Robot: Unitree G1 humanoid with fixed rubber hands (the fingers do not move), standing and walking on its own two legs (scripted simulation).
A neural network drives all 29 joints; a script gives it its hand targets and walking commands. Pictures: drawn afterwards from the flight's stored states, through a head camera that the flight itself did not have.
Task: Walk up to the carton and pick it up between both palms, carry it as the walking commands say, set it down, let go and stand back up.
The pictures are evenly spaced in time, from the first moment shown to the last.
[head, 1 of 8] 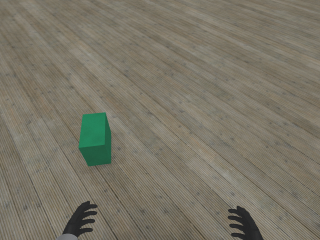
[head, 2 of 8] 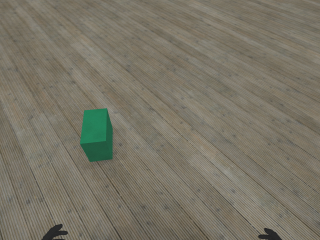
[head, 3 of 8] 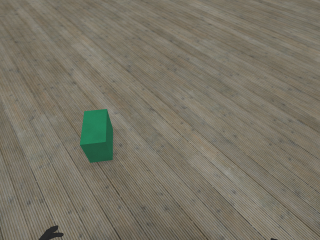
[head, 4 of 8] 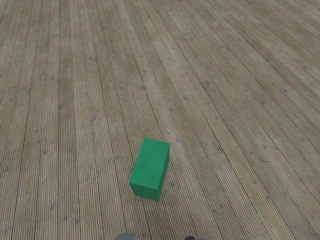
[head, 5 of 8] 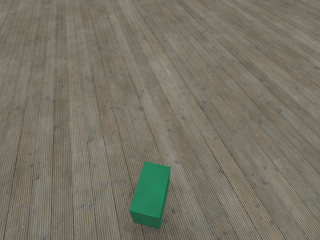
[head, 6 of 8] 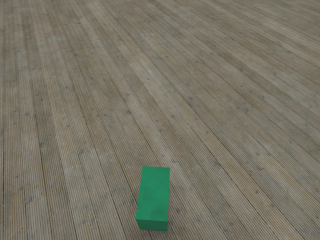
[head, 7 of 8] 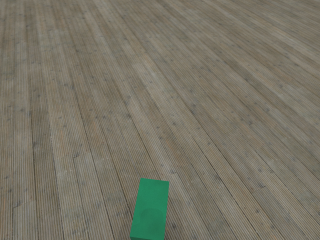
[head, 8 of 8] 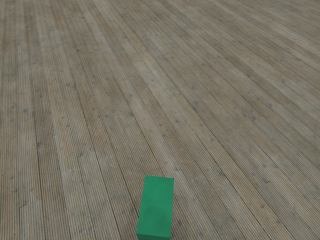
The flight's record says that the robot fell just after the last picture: no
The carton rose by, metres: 0.00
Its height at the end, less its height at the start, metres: +0.00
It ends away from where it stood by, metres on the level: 0.00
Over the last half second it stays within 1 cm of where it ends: yes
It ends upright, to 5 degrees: yes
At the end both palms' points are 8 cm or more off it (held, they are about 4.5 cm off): yes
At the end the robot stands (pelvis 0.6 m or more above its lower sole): yes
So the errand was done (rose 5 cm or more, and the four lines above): no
